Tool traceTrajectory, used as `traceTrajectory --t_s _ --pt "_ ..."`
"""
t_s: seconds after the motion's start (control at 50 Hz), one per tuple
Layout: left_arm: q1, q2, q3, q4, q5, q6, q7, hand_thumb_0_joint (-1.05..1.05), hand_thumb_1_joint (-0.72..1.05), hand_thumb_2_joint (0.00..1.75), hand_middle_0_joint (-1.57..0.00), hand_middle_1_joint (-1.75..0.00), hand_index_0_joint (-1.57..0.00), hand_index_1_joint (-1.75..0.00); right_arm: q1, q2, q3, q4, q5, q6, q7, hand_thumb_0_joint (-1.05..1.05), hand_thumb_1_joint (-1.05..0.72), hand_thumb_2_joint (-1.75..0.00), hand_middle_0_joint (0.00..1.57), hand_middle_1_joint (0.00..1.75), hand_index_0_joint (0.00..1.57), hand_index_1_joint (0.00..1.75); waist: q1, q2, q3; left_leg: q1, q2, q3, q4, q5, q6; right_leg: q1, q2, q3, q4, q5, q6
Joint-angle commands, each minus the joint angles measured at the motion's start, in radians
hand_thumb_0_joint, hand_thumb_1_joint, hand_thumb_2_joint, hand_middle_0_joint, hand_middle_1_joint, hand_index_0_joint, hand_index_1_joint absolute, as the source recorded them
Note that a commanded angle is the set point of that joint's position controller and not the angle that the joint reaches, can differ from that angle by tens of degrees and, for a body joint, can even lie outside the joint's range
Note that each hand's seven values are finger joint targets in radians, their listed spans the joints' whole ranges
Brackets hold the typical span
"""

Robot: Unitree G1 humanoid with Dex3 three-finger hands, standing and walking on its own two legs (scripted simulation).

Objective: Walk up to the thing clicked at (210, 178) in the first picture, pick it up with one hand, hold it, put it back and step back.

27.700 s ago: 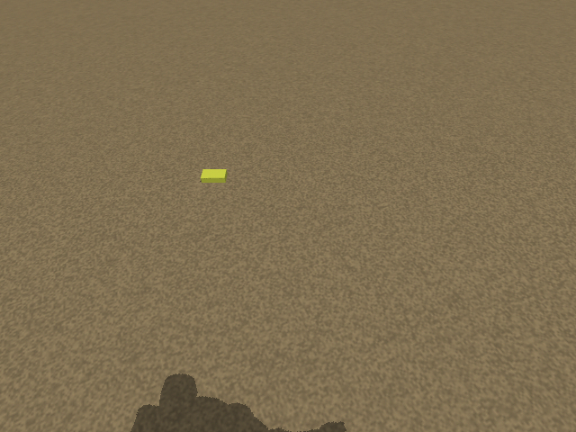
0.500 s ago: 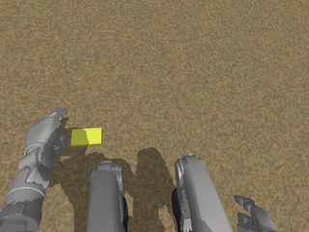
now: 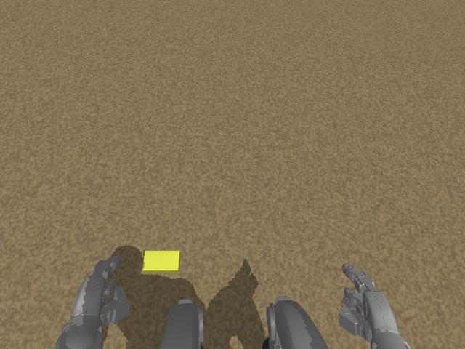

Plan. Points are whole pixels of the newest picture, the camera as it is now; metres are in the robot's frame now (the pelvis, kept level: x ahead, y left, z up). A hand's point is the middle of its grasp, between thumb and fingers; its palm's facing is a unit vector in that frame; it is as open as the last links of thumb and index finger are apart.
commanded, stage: home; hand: left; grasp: from above
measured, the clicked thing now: (162, 261) +0.45 +0.24 -0.61
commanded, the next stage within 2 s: none
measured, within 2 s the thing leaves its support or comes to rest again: neither
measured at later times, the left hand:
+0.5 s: hand (102, 317) +0.20 +0.18 +0.05, palm faces +0.07 -0.98 -0.20, open 7.4 cm
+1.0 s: hand (104, 318) +0.20 +0.18 +0.04, palm faces +0.07 -0.98 -0.20, open 7.4 cm
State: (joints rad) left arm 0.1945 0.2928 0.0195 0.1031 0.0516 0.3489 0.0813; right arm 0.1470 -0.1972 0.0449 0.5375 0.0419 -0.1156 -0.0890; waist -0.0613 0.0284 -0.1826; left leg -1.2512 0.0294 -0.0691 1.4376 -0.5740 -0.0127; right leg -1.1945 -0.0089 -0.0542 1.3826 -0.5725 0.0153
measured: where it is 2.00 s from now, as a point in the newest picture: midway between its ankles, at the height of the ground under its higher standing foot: outside the picture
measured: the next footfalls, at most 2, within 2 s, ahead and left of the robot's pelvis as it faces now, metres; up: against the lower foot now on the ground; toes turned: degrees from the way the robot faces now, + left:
none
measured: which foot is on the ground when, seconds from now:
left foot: down 0.00-1.00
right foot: down 0.00-1.00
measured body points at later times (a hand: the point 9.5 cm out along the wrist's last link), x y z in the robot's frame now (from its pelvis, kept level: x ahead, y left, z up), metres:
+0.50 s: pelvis +0.05 +0.00 +0.09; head +0.06 +0.00 +0.54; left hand +0.20 +0.23 +0.06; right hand +0.22 -0.25 +0.04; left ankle +0.05 +0.12 -0.59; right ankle +0.05 -0.13 -0.59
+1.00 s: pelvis +0.04 +0.00 +0.09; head +0.06 +0.00 +0.54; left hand +0.20 +0.23 +0.06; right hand +0.20 -0.24 +0.03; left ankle +0.05 +0.12 -0.59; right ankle +0.05 -0.13 -0.59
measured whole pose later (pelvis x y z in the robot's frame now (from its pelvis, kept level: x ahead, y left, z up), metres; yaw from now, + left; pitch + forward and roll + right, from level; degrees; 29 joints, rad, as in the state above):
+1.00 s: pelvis +0.04 +0.00 +0.09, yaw +2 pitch +10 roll -2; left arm 0.49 0.22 0.03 -0.12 -0.05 0.46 0.02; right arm 0.30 -0.21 0.03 0.55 0.01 -0.25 -0.18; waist -0.04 0.04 -0.15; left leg -0.69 0.03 -0.05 1.00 -0.48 -0.01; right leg -0.63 -0.01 -0.05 0.94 -0.47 0.01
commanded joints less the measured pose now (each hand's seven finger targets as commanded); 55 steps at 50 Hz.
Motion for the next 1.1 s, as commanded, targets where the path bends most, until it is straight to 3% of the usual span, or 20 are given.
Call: traceTrajectory --t_s 0.0,0.08,0.14,0.28,0.38,0.48,0.58,0.68,0.78,0.86,0.94,1.08 --pt "0.018 0.078 0.078 -0.246 -0.054 -0.002 0.023 0.0 0.9 0.9 -0.2 -0.3 -0.2 -0.3 0.043 -0.139 -0.05 -0.131 -0.002 -0.067 -0.056 0.0 -0.9 -0.9 0.2 0.3 0.2 0.3 -0.011 0.075 -0.278 0.418 -0.013 -0.017 -0.35 0.168 0.022 0.307 0.025 0.01 -0.321 0.19 -0.03" --pt "0.111 0.056 0.093 -0.313 -0.095 0.031 0.013 0.0 0.9 0.9 -0.2 -0.3 -0.2 -0.3 0.076 -0.137 -0.045 -0.144 -0.008 -0.088 -0.081 0.0 -0.9 -0.9 0.2 0.3 0.2 0.3 -0.001 0.082 -0.249 0.529 -0.011 -0.008 -0.432 0.283 0.015 0.42 0.03 -0.004 -0.397 0.281 -0.027" --pt "0.209 0.031 0.083 -0.352 -0.116 0.059 0.006 0.0 0.9 0.9 -0.2 -0.3 -0.2 -0.3 0.093 -0.127 -0.041 -0.167 -0.009 -0.1 -0.095 0.0 -0.9 -0.9 0.2 0.3 0.2 0.3 0.015 0.056 -0.188 0.57 -0.017 0.009 -0.49 0.309 0.018 0.502 0.033 -0.013 -0.475 0.307 -0.024" --pt "0.31 0.018 0.069 -0.424 -0.113 0.08 -0.023 0.0 0.9 0.9 -0.2 -0.3 -0.2 -0.3 0.104 -0.126 -0.052 -0.183 -0.021 -0.129 -0.108 0.0 -0.9 -0.9 0.2 0.3 0.2 0.3 0.009 0.021 -0.1 0.633 -0.027 0.026 -0.556 0.356 0.025 0.58 0.038 -0.022 -0.568 0.344 -0.019" --pt "0.304 0.022 0.066 -0.43 -0.107 0.08 -0.045 0.0 0.9 0.9 -0.2 -0.3 -0.2 -0.3 0.098 -0.138 -0.061 -0.179 -0.03 -0.15 -0.107 0.0 -0.9 -0.9 0.2 0.3 0.2 0.3 0.007 -0.004 -0.057 0.651 -0.031 0.034 -0.579 0.348 0.029 0.593 0.036 -0.023 -0.595 0.336 -0.014" --pt "0.264 0.029 0.075 -0.41 -0.095 0.068 -0.058 0.0 0.9 0.9 -0.2 -0.3 -0.2 -0.3 0.079 -0.143 -0.064 -0.174 -0.036 -0.169 -0.104 0.0 -0.9 -0.9 0.2 0.3 0.2 0.3 0.012 0.013 -0.016 0.653 -0.031 0.034 -0.603 0.275 0.028 0.577 0.031 -0.024 -0.605 0.265 -0.013" --pt "0.269 0.033 0.076 -0.421 -0.094 0.062 -0.058 0.0 0.9 0.9 -0.2 -0.3 -0.2 -0.3 0.069 -0.146 -0.062 -0.169 -0.038 -0.18 -0.101 0.0 -0.9 -0.9 0.2 0.3 0.2 0.3 0.021 0.025 -0.036 0.666 -0.034 0.034 -0.603 0.28 0.025 0.594 0.029 -0.021 -0.605 0.272 -0.013" --pt "0.272 0.03 0.069 -0.419 -0.092 0.054 -0.057 0.0 0.9 0.9 -0.2 -0.3 -0.2 -0.3 0.071 -0.144 -0.063 -0.158 -0.04 -0.182 -0.102 0.0 -0.9 -0.9 0.2 0.3 0.2 0.3 0.011 0.025 -0.069 0.68 -0.033 0.033 -0.591 0.311 0.025 0.603 0.03 -0.016 -0.596 0.305 -0.012" --pt "0.26 0.033 0.072 -0.42 -0.093 0.053 -0.054 0.0 0.9 0.9 -0.2 -0.3 -0.2 -0.3 0.059 -0.143 -0.059 -0.156 -0.041 -0.186 -0.104 0.0 -0.9 -0.9 0.2 0.3 0.2 0.3 0.018 0.018 -0.044 0.661 -0.032 0.031 -0.6 0.261 0.027 0.596 0.03 -0.017 -0.607 0.26 -0.01" --pt "0.279 0.033 0.068 -0.423 -0.094 0.056 -0.053 0.0 0.9 0.9 -0.2 -0.3 -0.2 -0.3 0.065 -0.144 -0.061 -0.151 -0.038 -0.188 -0.107 0.0 -0.9 -0.9 0.2 0.3 0.2 0.3 0.023 0.019 -0.061 0.674 -0.03 0.033 -0.593 0.312 0.025 0.606 0.031 -0.018 -0.596 0.303 -0.012" --pt "0.276 0.027 0.071 -0.411 -0.098 0.056 -0.054 0.0 0.9 0.9 -0.2 -0.3 -0.2 -0.3 0.065 -0.142 -0.06 -0.147 -0.039 -0.19 -0.107 0.0 -0.9 -0.9 0.2 0.3 0.2 0.3 0.024 0.011 -0.051 0.663 -0.028 0.024 -0.605 0.275 0.025 0.601 0.033 -0.021 -0.601 0.267 -0.013" --pt "0.279 0.03 0.07 -0.42 -0.097 0.057 -0.056 0.0 0.9 0.9 -0.2 -0.3 -0.2 -0.3 0.071 -0.143 -0.064 -0.145 -0.038 -0.191 -0.107 0.0 -0.9 -0.9 0.2 0.3 0.2 0.3 0.027 0.028 -0.063 0.674 -0.025 0.026 -0.598 0.319 0.021 0.605 0.035 -0.022 -0.588 0.298 -0.016"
